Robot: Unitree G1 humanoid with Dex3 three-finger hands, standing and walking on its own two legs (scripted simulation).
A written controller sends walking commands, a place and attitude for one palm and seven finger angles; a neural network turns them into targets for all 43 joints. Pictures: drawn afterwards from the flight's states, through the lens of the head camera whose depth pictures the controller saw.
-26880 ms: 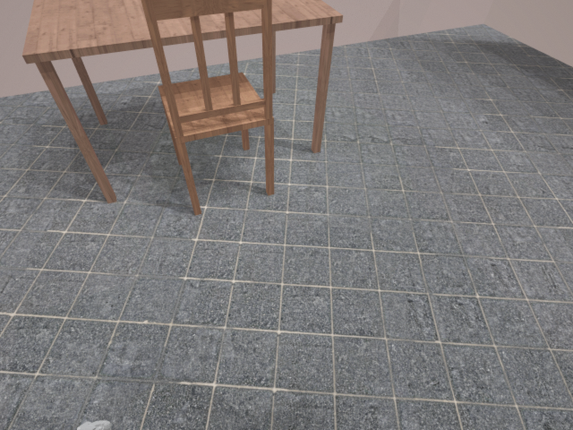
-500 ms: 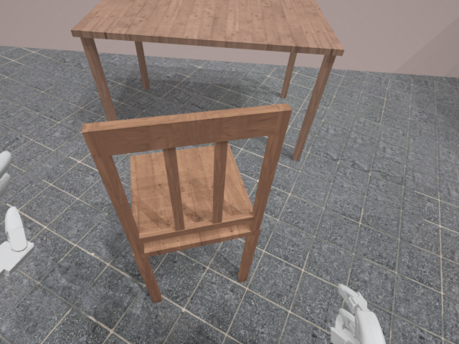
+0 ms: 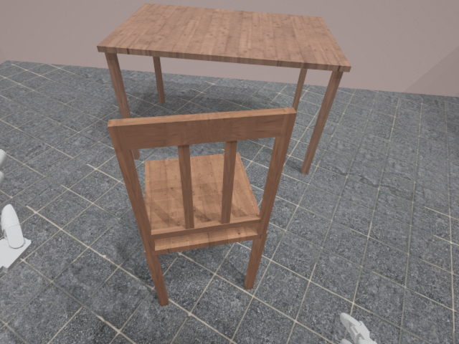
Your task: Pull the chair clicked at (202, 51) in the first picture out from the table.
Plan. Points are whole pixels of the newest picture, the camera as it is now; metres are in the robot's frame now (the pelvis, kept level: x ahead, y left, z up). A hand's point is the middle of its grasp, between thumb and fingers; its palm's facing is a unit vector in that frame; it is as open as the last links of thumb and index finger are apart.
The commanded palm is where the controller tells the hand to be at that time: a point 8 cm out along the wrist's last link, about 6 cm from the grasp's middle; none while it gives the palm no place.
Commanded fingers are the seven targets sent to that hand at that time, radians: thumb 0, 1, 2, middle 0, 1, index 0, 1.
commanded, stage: let the arm hang, fingers relaxed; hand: left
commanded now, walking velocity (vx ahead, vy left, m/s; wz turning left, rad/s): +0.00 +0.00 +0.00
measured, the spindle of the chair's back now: (187, 190) +0.51 +0.12 -0.07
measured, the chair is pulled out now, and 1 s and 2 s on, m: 0.62 0.62 0.62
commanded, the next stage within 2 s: look to check the result in 1.14 s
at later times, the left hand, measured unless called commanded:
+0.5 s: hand out of the picture -0.02 +0.18 -0.17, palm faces +0.06 -0.98 -0.21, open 7.0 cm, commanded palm none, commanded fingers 0.00 0.90 0.90 -0.20 -0.30 -0.20 -0.30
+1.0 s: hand out of the picture -0.01 +0.12 -0.17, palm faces +0.04 -0.99 -0.14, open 7.3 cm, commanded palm none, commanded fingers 0.00 0.90 0.90 -0.20 -0.30 -0.20 -0.30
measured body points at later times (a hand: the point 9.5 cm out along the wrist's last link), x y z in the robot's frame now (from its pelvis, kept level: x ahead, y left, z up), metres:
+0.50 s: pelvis +0.00 -0.01 +0.01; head +0.02 +0.00 +0.46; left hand -0.03 +0.23 -0.15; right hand +0.01 -0.24 -0.14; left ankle +0.04 +0.09 -0.73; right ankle -0.01 -0.12 -0.73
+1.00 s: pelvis +0.01 -0.02 +0.01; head +0.01 -0.03 +0.46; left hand -0.01 +0.17 -0.15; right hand -0.01 -0.22 -0.16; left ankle +0.04 +0.09 -0.73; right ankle -0.01 -0.12 -0.73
